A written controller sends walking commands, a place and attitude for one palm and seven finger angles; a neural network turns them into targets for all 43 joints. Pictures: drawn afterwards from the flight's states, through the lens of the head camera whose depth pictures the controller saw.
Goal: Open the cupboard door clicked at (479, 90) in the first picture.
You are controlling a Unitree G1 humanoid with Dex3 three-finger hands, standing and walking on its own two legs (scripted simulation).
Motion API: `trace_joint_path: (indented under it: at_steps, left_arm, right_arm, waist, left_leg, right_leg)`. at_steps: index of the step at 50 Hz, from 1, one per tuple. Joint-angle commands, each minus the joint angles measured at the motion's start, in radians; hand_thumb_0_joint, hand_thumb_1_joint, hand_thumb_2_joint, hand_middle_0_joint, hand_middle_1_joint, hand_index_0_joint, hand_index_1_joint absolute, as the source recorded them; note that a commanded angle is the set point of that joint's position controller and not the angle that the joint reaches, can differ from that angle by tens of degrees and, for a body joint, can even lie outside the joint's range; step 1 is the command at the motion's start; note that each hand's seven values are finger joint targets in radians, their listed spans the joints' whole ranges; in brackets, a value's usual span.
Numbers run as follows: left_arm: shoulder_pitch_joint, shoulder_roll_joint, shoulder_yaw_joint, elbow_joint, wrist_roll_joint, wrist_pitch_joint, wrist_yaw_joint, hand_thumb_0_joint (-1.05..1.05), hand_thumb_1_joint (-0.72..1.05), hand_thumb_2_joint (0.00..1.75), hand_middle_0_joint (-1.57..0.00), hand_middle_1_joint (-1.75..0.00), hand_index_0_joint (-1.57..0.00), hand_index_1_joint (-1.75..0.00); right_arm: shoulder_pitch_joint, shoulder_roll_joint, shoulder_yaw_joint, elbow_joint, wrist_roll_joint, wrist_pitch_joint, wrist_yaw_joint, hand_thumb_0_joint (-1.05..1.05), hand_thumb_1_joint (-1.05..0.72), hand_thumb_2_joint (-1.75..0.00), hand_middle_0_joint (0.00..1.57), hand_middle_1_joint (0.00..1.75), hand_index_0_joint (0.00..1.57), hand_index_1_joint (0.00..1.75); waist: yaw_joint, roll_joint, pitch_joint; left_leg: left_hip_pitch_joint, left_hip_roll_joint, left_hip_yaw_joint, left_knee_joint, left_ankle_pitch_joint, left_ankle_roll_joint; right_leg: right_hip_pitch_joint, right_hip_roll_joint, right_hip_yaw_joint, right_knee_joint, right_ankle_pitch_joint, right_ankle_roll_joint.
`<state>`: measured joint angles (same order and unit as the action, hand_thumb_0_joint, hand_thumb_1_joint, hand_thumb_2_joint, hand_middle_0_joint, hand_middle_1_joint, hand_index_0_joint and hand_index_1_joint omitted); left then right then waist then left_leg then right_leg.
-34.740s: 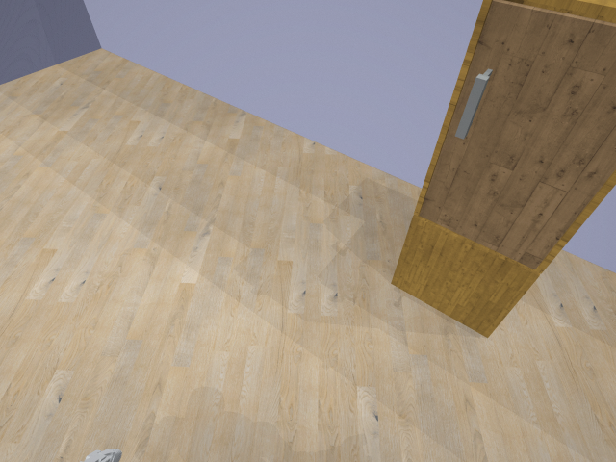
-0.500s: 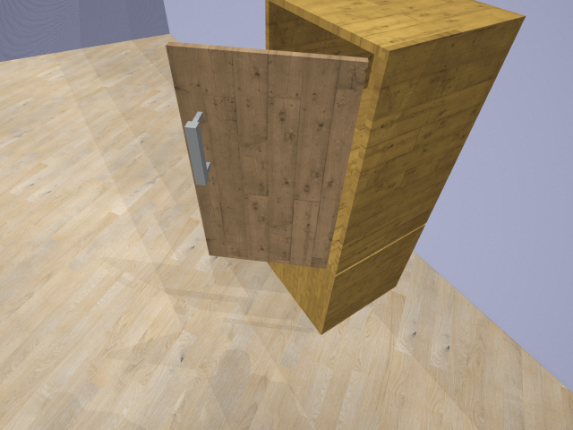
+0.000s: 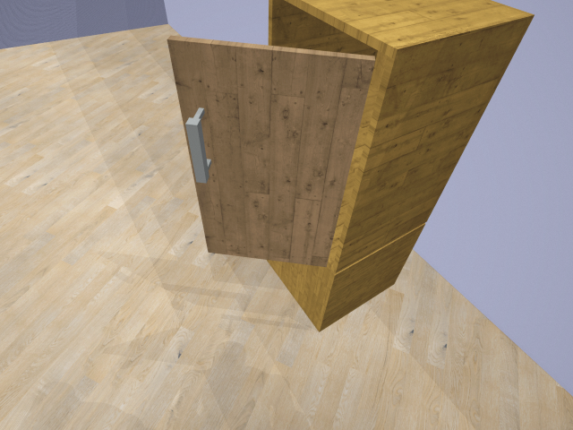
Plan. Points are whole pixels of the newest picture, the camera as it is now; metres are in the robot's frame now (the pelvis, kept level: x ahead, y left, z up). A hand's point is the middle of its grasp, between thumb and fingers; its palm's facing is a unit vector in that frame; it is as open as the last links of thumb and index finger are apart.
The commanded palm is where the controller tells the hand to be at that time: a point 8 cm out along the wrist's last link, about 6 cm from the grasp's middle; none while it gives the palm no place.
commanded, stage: look again from close up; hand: left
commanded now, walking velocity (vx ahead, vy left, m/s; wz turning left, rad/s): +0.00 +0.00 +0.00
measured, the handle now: (201, 146) +0.61 +0.21 +0.05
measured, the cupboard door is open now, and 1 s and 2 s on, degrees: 50 50 50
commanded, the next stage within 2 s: shuffle to correct the standing spot in 0.30 s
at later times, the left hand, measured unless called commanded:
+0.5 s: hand out of the picture -0.02 +0.16 -0.18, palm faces +0.03 -0.99 -0.14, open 7.3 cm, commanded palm none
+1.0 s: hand out of the picture +0.09 +0.21 -0.19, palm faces +0.00 -0.98 -0.19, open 7.3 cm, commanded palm none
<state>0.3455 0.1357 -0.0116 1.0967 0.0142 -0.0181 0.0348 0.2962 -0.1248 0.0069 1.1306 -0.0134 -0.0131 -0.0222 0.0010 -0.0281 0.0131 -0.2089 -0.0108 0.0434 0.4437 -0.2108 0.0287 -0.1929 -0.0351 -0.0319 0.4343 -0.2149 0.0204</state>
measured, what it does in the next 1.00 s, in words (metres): steps on the spot: right foot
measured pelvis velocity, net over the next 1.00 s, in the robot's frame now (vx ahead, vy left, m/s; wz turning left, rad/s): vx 0.07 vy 0.04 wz -0.03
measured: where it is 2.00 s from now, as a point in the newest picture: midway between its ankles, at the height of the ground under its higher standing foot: outside the picture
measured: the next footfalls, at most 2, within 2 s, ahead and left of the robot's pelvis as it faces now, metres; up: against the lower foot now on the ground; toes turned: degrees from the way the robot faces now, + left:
right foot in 1.00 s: +0.12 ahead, -0.09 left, +0.00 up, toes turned -2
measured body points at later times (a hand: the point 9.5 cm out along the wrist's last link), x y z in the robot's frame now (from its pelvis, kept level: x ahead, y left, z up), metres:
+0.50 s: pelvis +0.01 +0.00 +0.00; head +0.00 +0.01 +0.45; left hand -0.02 +0.21 -0.17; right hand +0.00 -0.21 -0.16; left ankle +0.02 +0.10 -0.74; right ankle +0.01 -0.13 -0.74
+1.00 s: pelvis +0.07 +0.04 -0.01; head +0.09 +0.05 +0.44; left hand +0.09 +0.26 -0.17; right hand +0.02 -0.15 -0.16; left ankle +0.02 +0.10 -0.74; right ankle +0.09 -0.09 -0.74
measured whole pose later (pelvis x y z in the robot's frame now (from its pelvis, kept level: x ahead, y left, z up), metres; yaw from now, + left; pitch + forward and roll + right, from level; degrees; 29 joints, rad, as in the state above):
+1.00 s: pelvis +0.07 +0.04 -0.01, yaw -2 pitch -1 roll +1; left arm 0.26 0.17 0.03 1.06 0.01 0.01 0.04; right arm 0.35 -0.06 0.01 1.12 -0.01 -0.03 -0.05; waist -0.01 -0.05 0.07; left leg -0.11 -0.08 0.10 0.44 -0.32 0.09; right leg -0.27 -0.06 -0.04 0.53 -0.23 -0.01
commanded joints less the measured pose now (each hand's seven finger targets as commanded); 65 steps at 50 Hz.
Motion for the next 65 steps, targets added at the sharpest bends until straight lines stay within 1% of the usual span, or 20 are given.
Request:
trace_joint_path:
  at_steps: [1,8,21,25,28,31,34,35,36,37,38,39,41,44,50,53,54,59,62,65]
  left_arm:
    - [0.077,0.074,0.019,-0.029,0.003,-0.008,0.006,0.00,0.90,0.90,-0.20,-0.30,-0.20,-0.30]
    - [0.081,0.075,0.018,-0.027,0.004,-0.010,0.008,0.00,0.90,0.90,-0.20,-0.30,-0.20,-0.30]
    - [0.092,0.068,0.019,-0.021,0.005,-0.009,0.007,0.00,0.90,0.90,-0.20,-0.30,-0.20,-0.30]
    - [0.107,0.086,0.037,-0.033,0.013,-0.001,0.001,0.00,0.90,0.90,-0.20,-0.30,-0.20,-0.30]
    - [0.127,0.111,0.055,-0.047,0.012,0.002,-0.001,0.00,0.90,0.90,-0.20,-0.30,-0.20,-0.30]
    - [0.141,0.134,0.076,-0.058,0.008,0.000,0.002,0.00,0.90,0.90,-0.20,-0.30,-0.20,-0.30]
    - [0.099,0.125,0.082,-0.077,0.012,0.003,0.000,0.00,0.90,0.90,-0.20,-0.30,-0.20,-0.30]
    - [0.080,0.105,0.077,-0.083,0.013,0.007,-0.003,0.00,0.90,0.90,-0.20,-0.30,-0.20,-0.30]
    - [0.071,0.067,0.067,-0.090,0.015,0.009,-0.007,0.00,0.90,0.90,-0.20,-0.30,-0.20,-0.30]
    - [0.048,0.030,0.054,-0.102,0.018,0.005,-0.006,0.00,0.90,0.90,-0.20,-0.30,-0.20,-0.30]
    - [0.025,0.031,0.045,-0.105,0.017,0.001,-0.002,0.00,0.90,0.90,-0.20,-0.30,-0.20,-0.30]
    - [0.024,0.019,0.041,-0.093,0.012,-0.002,0.001,0.00,0.90,0.90,-0.20,-0.30,-0.20,-0.30]
    - [0.039,0.003,0.033,-0.068,0.001,-0.001,0.002,0.00,0.90,0.90,-0.20,-0.30,-0.20,-0.30]
    - [0.048,0.027,0.036,-0.053,-0.003,0.012,0.004,0.00,0.90,0.90,-0.20,-0.30,-0.20,-0.30]
    - [-0.002,0.077,0.054,-0.079,0.002,0.025,0.009,0.00,0.90,0.90,-0.20,-0.30,-0.20,-0.30]
    - [-0.021,0.079,0.059,-0.095,0.003,0.026,0.010,0.00,0.90,0.90,-0.20,-0.30,-0.20,-0.30]
    - [-0.025,0.080,0.059,-0.105,0.003,0.025,0.011,0.00,0.90,0.90,-0.20,-0.30,-0.20,-0.30]
    - [-0.038,0.081,0.049,-0.112,0.002,0.018,0.012,0.00,0.90,0.90,-0.20,-0.30,-0.20,-0.30]
    - [-0.051,0.081,0.042,-0.107,0.002,0.015,0.010,0.00,0.90,0.90,-0.20,-0.30,-0.20,-0.30]
    - [-0.052,0.078,0.035,-0.092,0.000,0.011,0.008,0.00,0.90,0.90,-0.20,-0.30,-0.20,-0.30]
  right_arm:
    - [0.051,-0.099,-0.020,-0.032,0.005,-0.017,-0.004,0.00,-0.90,-0.90,0.20,0.30,0.20,0.30]
    - [0.055,-0.096,-0.019,-0.029,0.006,-0.020,-0.005,0.00,-0.90,-0.90,0.20,0.30,0.20,0.30]
    - [0.069,-0.096,-0.019,-0.023,0.003,-0.018,-0.005,0.00,-0.90,-0.90,0.20,0.30,0.20,0.30]
    - [0.076,-0.104,-0.028,-0.035,-0.004,-0.001,0.003,0.00,-0.90,-0.90,0.20,0.30,0.20,0.30]
    - [0.084,-0.091,-0.029,-0.055,-0.008,0.005,0.007,0.00,-0.90,-0.90,0.20,0.30,0.20,0.30]
    - [0.087,-0.072,-0.029,-0.078,-0.010,-0.001,0.011,0.00,-0.90,-0.90,0.20,0.30,0.20,0.30]
    - [0.138,-0.070,-0.028,-0.074,-0.007,-0.013,0.012,0.00,-0.90,-0.90,0.20,0.30,0.20,0.30]
    - [0.176,-0.083,-0.029,-0.063,-0.007,-0.018,0.010,0.00,-0.90,-0.90,0.20,0.30,0.20,0.30]
    - [0.221,-0.116,-0.033,-0.047,-0.009,-0.026,0.004,0.00,-0.90,-0.90,0.20,0.30,0.20,0.30]
    - [0.266,-0.144,-0.036,-0.037,-0.009,-0.029,-0.009,0.00,-0.90,-0.90,0.20,0.30,0.20,0.30]
    - [0.268,-0.117,-0.025,-0.032,-0.008,-0.031,-0.020,0.00,-0.90,-0.90,0.20,0.30,0.20,0.30]
    - [0.237,-0.105,-0.015,-0.037,-0.009,-0.036,-0.026,0.00,-0.90,-0.90,0.20,0.30,0.20,0.30]
    - [0.170,-0.101,-0.006,-0.045,-0.006,-0.045,-0.033,0.00,-0.90,-0.90,0.20,0.30,0.20,0.30]
    - [0.137,-0.104,-0.015,-0.039,0.006,-0.042,-0.042,0.00,-0.90,-0.90,0.20,0.30,0.20,0.30]
    - [0.103,-0.083,-0.041,-0.043,0.006,-0.024,-0.046,0.00,-0.90,-0.90,0.20,0.30,0.20,0.30]
    - [0.092,-0.085,-0.053,-0.052,0.003,-0.012,-0.044,0.00,-0.90,-0.90,0.20,0.30,0.20,0.30]
    - [0.089,-0.086,-0.055,-0.053,0.002,-0.011,-0.041,0.00,-0.90,-0.90,0.20,0.30,0.20,0.30]
    - [0.063,-0.065,-0.045,-0.046,0.000,-0.014,-0.029,0.00,-0.90,-0.90,0.20,0.30,0.20,0.30]
    - [0.055,-0.061,-0.036,-0.038,0.000,-0.013,-0.024,0.00,-0.90,-0.90,0.20,0.30,0.20,0.30]
    - [0.040,-0.067,-0.027,-0.027,-0.001,-0.016,-0.020,0.00,-0.90,-0.90,0.20,0.30,0.20,0.30]
  waist:
    - [0.003,0.029,0.078]
    - [0.006,0.009,0.066]
    - [0.006,0.016,0.067]
    - [0.014,-0.001,0.122]
    - [0.020,-0.065,0.147]
    - [0.023,-0.131,0.134]
    - [-0.005,-0.055,0.139]
    - [-0.021,0.039,0.147]
    - [-0.034,0.185,0.119]
    - [-0.043,0.264,0.116]
    - [-0.041,0.199,0.127]
    - [-0.023,0.119,0.110]
    - [0.006,0.075,0.055]
    - [0.010,0.119,0.023]
    - [0.012,0.099,0.049]
    - [0.004,0.006,0.020]
    - [0.002,0.009,-0.001]
    - [0.003,-0.002,-0.035]
    - [0.000,-0.010,-0.010]
    - [0.003,0.018,0.018]
  left_leg:
    - [-0.071,0.106,-0.109,-0.137,-0.051,-0.003]
    - [-0.055,0.107,-0.103,-0.129,0.002,0.000]
    - [-0.048,0.101,-0.097,-0.136,-0.051,-0.002]
    - [-0.110,0.077,-0.075,-0.096,-0.251,0.003]
    - [-0.168,0.035,-0.026,0.001,-0.239,0.000]
    - [-0.181,0.018,0.020,0.125,-0.160,-0.006]
    - [-0.080,0.024,0.012,0.023,-0.146,0.000]
    - [-0.030,0.050,-0.044,-0.044,-0.142,0.013]
    - [0.057,0.154,-0.185,-0.138,-0.100,0.052]
    - [0.135,0.265,-0.317,-0.211,0.069,0.105]
    - [0.172,0.311,-0.347,-0.197,0.316,0.167]
    - [0.161,0.322,-0.303,-0.150,0.559,0.193]
    - [0.145,0.274,-0.182,-0.094,0.865,0.169]
    - [0.167,0.227,-0.118,-0.070,0.928,0.101]
    - [0.064,0.196,-0.124,-0.034,0.686,0.045]
    - [0.044,0.174,-0.102,-0.004,0.583,0.043]
    - [0.037,0.165,-0.097,-0.004,0.542,0.038]
    - [0.020,0.131,-0.074,-0.029,0.302,0.023]
    - [0.002,0.124,-0.072,-0.068,0.164,0.014]
    - [0.010,0.126,-0.075,-0.106,0.131,0.012]
  right_leg:
    - [-0.020,-0.068,0.071,-0.079,0.019,-0.041]
    - [-0.004,-0.069,0.071,-0.080,0.048,-0.041]
    - [-0.007,-0.069,0.076,-0.081,0.013,-0.045]
    - [-0.063,-0.076,0.131,-0.104,-0.242,-0.074]
    - [-0.066,-0.125,0.214,-0.157,-0.372,-0.110]
    - [-0.058,-0.205,0.295,-0.206,-0.392,-0.157]
    - [-0.123,-0.167,0.201,-0.115,-0.306,-0.145]
    - [-0.166,-0.110,0.132,-0.019,-0.266,-0.125]
    - [-0.232,-0.028,0.019,0.152,-0.190,-0.087]
    - [-0.327,0.015,-0.062,0.300,-0.218,-0.052]
    - [-0.379,-0.005,-0.022,0.395,-0.293,-0.048]
    - [-0.353,-0.039,0.007,0.422,-0.293,-0.046]
    - [-0.219,-0.059,0.016,0.310,-0.228,-0.027]
    - [-0.112,-0.034,-0.017,0.139,-0.071,-0.017]
    - [-0.036,-0.053,0.032,0.102,0.168,-0.043]
    - [-0.010,-0.063,0.051,0.129,0.329,-0.049]
    - [-0.001,-0.070,0.062,0.136,0.351,-0.053]
    - [0.026,-0.091,0.092,0.096,0.347,-0.064]
    - [0.027,-0.092,0.101,0.052,0.281,-0.067]
    - [0.019,-0.082,0.098,0.014,0.229,-0.064]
